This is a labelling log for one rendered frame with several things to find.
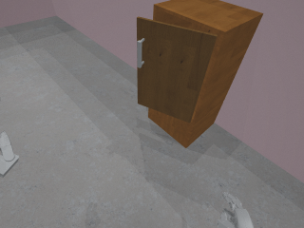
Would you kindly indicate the robot right hand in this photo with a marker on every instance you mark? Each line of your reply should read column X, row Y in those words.
column 240, row 218

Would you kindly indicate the cupboard door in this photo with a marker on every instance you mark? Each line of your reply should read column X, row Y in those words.
column 175, row 63

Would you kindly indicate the handle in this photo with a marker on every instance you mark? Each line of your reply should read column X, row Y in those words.
column 140, row 53

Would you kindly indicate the robot left hand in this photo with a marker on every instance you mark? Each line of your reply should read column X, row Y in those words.
column 8, row 159

